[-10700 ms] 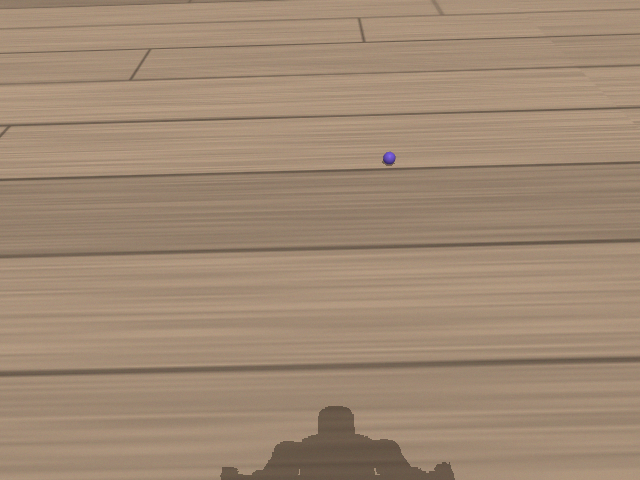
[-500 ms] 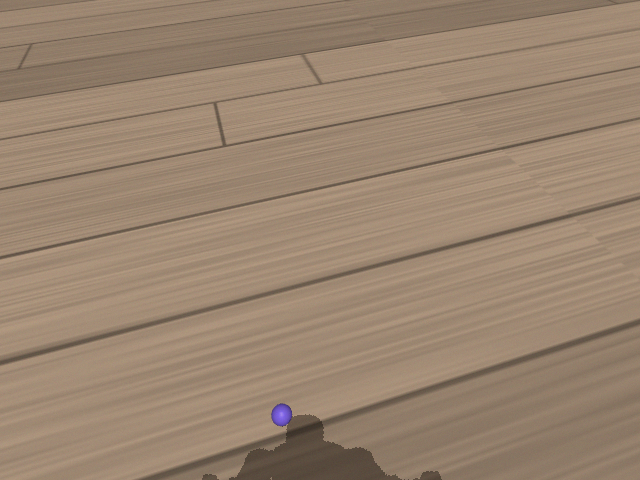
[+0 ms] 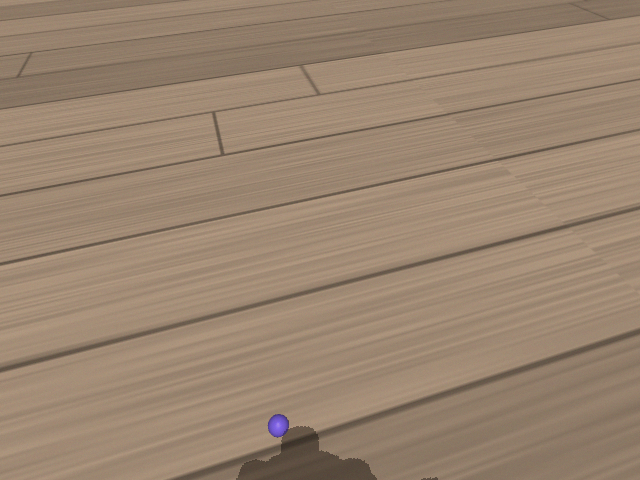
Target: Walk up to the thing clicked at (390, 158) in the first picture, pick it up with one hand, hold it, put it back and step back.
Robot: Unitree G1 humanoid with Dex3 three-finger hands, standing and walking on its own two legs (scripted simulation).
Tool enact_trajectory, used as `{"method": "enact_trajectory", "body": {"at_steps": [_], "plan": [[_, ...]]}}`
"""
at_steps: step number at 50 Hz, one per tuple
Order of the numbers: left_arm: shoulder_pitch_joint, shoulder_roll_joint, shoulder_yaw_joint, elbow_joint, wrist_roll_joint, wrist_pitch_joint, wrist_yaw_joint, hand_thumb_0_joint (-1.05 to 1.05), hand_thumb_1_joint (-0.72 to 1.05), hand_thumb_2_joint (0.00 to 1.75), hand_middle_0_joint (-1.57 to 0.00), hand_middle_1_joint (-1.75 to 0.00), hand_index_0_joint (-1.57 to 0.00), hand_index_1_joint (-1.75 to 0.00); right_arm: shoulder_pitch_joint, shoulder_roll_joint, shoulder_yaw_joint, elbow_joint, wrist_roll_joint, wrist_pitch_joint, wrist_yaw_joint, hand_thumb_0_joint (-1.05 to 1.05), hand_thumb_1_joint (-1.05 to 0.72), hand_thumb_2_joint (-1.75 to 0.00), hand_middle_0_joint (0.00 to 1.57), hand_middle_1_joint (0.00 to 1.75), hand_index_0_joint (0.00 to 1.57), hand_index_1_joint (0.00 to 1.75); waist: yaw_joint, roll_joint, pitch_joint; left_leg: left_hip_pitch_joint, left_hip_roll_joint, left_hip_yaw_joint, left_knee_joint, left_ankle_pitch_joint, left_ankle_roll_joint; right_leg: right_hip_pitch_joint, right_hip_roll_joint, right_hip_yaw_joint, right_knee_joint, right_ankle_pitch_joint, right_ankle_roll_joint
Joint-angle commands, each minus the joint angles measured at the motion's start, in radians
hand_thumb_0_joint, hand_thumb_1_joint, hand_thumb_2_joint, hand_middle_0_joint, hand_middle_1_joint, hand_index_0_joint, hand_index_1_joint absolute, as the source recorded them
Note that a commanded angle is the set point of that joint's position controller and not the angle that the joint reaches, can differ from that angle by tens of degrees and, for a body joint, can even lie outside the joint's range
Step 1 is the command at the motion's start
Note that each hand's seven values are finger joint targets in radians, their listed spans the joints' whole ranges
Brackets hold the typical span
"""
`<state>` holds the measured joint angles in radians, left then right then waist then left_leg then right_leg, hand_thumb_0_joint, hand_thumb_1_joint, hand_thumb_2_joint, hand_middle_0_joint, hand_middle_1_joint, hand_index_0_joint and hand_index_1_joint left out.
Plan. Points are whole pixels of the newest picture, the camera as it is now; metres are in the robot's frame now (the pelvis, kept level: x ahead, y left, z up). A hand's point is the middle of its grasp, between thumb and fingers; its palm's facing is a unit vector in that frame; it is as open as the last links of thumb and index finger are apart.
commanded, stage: walk up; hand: left
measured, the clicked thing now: (278, 425) +0.46 +0.17 -0.75
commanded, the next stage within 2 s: stand in 1.06 s
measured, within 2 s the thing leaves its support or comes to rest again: neither
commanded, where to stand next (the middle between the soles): +0.07 -0.01 m, yaw -1 degrees
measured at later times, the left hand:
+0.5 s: hand out of the picture +0.10 +0.25 -0.16, palm faces -0.01 -0.94 -0.34, open 7.4 cm
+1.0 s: hand out of the picture +0.09 +0.25 -0.16, palm faces -0.02 -0.94 -0.33, open 7.4 cm
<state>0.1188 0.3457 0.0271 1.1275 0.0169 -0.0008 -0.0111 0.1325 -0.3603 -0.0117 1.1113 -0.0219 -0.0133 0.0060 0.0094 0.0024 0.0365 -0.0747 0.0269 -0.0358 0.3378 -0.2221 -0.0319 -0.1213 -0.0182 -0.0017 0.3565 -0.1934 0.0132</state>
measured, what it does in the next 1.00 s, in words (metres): stands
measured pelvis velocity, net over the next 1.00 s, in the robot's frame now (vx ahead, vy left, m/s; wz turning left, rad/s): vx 0.01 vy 0.00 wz -0.03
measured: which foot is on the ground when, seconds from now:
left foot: down 0.00-1.00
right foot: down 0.00-1.00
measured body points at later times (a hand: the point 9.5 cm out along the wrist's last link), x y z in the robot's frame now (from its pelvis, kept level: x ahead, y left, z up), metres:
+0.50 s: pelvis +0.01 +0.00 +0.00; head +0.02 +0.00 +0.45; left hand +0.10 +0.30 -0.13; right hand +0.09 -0.30 -0.13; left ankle -0.02 +0.14 -0.75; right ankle +0.00 -0.13 -0.75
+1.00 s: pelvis +0.01 +0.00 +0.00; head +0.02 +0.00 +0.45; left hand +0.10 +0.30 -0.13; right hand +0.08 -0.31 -0.13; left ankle -0.02 +0.14 -0.75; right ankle +0.00 -0.13 -0.75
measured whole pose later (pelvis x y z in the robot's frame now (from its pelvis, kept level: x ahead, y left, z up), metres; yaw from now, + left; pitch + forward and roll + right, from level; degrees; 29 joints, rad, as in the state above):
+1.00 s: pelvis +0.01 +0.00 +0.00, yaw -2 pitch -3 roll +0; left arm 0.11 0.34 0.03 1.10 0.01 0.01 -0.01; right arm 0.14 -0.36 -0.02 1.07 -0.02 -0.02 0.00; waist 0.01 0.00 0.07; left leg -0.04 0.04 0.00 0.34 -0.25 -0.03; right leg -0.11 -0.01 0.03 0.38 -0.22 0.01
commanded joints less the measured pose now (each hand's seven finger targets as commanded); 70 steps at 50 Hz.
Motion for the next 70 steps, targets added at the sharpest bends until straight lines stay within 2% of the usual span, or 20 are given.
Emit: {"method": "enact_trajectory", "body": {"at_steps": [1, 9, 16, 27, 33, 37, 52, 53, 60, 68, 70], "plan": [[-0.039, 0.209, 0.044, -0.070, -0.001, -0.019, 0.008, 0.00, 0.90, 0.90, -0.20, -0.30, -0.20, -0.30, -0.030, -0.209, -0.040, -0.064, 0.003, -0.028, -0.017, 0.00, -0.90, -0.90, 0.20, 0.30, 0.20, 0.30, -0.002, -0.007, -0.014, -0.066, 0.081, -0.047, -0.064, 0.094, 0.060, 0.018, -0.083, 0.087, -0.062, 0.096, -0.044], [-0.036, 0.210, 0.046, -0.080, -0.006, -0.017, 0.009, 0.00, 0.90, 0.90, -0.20, -0.30, -0.20, -0.30, -0.014, -0.213, -0.045, -0.082, 0.006, -0.034, -0.023, 0.00, -0.90, -0.90, 0.20, 0.30, 0.20, 0.30, -0.004, 0.010, -0.065, -0.027, 0.091, -0.036, -0.046, 0.234, 0.059, 0.061, -0.085, 0.080, -0.019, 0.228, -0.043], [-0.033, 0.203, 0.041, -0.086, -0.008, -0.013, 0.011, 0.00, 0.90, 0.90, -0.20, -0.30, -0.20, -0.30, -0.013, -0.213, -0.050, -0.093, 0.008, -0.030, -0.027, 0.00, -0.90, -0.90, 0.20, 0.30, 0.20, 0.30, -0.005, 0.008, -0.085, 0.009, 0.096, -0.027, -0.026, 0.300, 0.066, 0.063, -0.086, 0.076, -0.004, 0.271, -0.048], [-0.050, 0.207, 0.043, -0.087, -0.009, -0.013, 0.013, 0.00, 0.90, 0.90, -0.20, -0.30, -0.20, -0.30, -0.031, -0.207, -0.046, -0.101, 0.008, -0.026, -0.024, 0.00, -0.90, -0.90, 0.20, 0.30, 0.20, 0.30, -0.002, -0.008, -0.045, -0.017, 0.083, -0.017, -0.037, 0.211, 0.060, 0.049, -0.079, 0.090, -0.019, 0.231, -0.045], [-0.047, 0.206, 0.043, -0.091, -0.008, -0.015, 0.013, 0.00, 0.90, 0.90, -0.20, -0.30, -0.20, -0.30, -0.025, -0.208, -0.048, -0.100, 0.008, -0.028, -0.024, 0.00, -0.90, -0.90, 0.20, 0.30, 0.20, 0.30, -0.005, -0.012, -0.073, 0.016, 0.086, -0.011, -0.029, 0.248, 0.061, 0.053, -0.082, 0.092, -0.013, 0.267, -0.051], [-0.052, 0.210, 0.046, -0.089, -0.009, -0.013, 0.013, 0.00, 0.90, 0.90, -0.20, -0.30, -0.20, -0.30, -0.027, -0.208, -0.050, -0.101, 0.008, -0.027, -0.024, 0.00, -0.90, -0.90, 0.20, 0.30, 0.20, 0.30, -0.006, -0.008, -0.046, 0.003, 0.086, -0.013, -0.039, 0.225, 0.060, 0.044, -0.075, 0.088, -0.013, 0.246, -0.050], [-0.043, 0.210, 0.044, -0.090, -0.007, -0.013, 0.011, 0.00, 0.90, 0.90, -0.20, -0.30, -0.20, -0.30, -0.026, -0.210, -0.053, -0.100, 0.007, -0.027, -0.023, 0.00, -0.90, -0.90, 0.20, 0.30, 0.20, 0.30, -0.005, -0.001, -0.040, 0.001, 0.086, -0.010, -0.047, 0.171, 0.065, 0.028, -0.070, 0.099, -0.018, 0.207, -0.050], [-0.053, 0.211, 0.034, -0.087, -0.011, -0.019, 0.016, 0.00, 0.90, 0.90, -0.20, -0.30, -0.20, -0.30, -0.047, -0.201, -0.041, -0.091, 0.013, -0.019, -0.021, 0.00, -0.90, -0.90, 0.20, 0.30, 0.20, 0.30, -0.001, 0.016, -0.013, -0.018, 0.097, -0.018, -0.047, 0.209, 0.052, 0.018, -0.095, 0.107, -0.043, 0.248, -0.039], [-0.045, 0.218, 0.026, -0.079, -0.009, -0.028, 0.021, 0.00, 0.90, 0.90, -0.20, -0.30, -0.20, -0.30, -0.034, -0.206, -0.035, -0.079, 0.015, -0.012, -0.018, 0.00, -0.90, -0.90, 0.20, 0.30, 0.20, 0.30, -0.010, -0.006, -0.085, 0.027, 0.103, -0.016, -0.043, 0.230, 0.053, 0.049, -0.103, 0.106, -0.043, 0.297, -0.037], [-0.051, 0.221, 0.017, -0.068, -0.010, -0.028, 0.022, 0.00, 0.90, 0.90, -0.20, -0.30, -0.20, -0.30, -0.035, -0.203, -0.030, -0.060, 0.011, -0.009, -0.013, 0.00, -0.90, -0.90, 0.20, 0.30, 0.20, 0.30, -0.011, -0.013, -0.050, -0.008, 0.099, -0.029, -0.076, 0.138, 0.048, 0.022, -0.096, 0.098, -0.069, 0.179, -0.030], [-0.046, 0.217, 0.015, -0.066, -0.010, -0.029, 0.021, 0.00, 0.90, 0.90, -0.20, -0.30, -0.20, -0.30, -0.042, -0.212, -0.033, -0.057, 0.011, -0.010, -0.012, 0.00, -0.90, -0.90, 0.20, 0.30, 0.20, 0.30, -0.009, -0.011, -0.048, -0.001, 0.101, -0.032, -0.068, 0.140, 0.053, 0.017, -0.098, 0.102, -0.074, 0.184, -0.030]]}}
